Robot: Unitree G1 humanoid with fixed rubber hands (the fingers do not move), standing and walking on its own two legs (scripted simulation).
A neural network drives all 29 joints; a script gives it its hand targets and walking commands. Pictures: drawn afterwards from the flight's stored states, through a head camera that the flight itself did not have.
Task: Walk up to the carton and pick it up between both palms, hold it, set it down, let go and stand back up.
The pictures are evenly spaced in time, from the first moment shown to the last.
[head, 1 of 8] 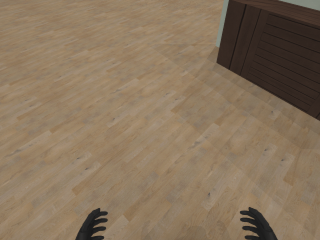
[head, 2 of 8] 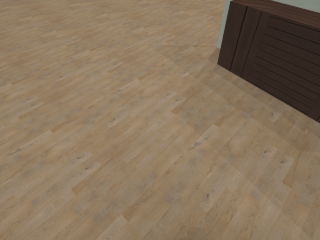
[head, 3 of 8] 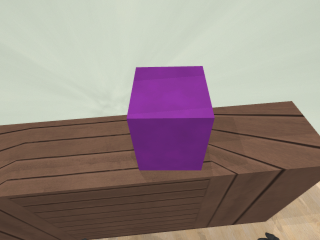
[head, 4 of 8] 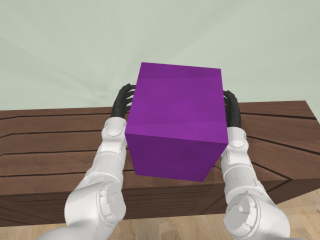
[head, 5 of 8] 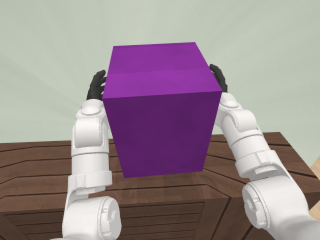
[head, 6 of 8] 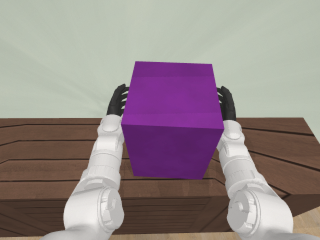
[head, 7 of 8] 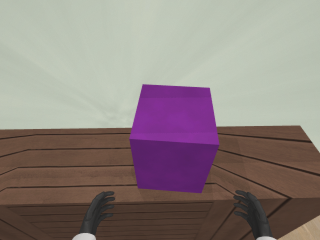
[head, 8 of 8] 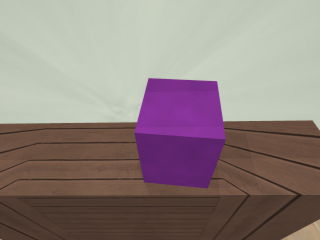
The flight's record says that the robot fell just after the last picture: no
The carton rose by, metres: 0.21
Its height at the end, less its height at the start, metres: +0.00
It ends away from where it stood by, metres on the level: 0.01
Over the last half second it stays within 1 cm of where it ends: yes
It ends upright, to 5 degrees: yes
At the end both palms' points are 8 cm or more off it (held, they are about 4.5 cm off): yes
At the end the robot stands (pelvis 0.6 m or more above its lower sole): yes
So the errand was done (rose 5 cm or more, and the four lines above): yes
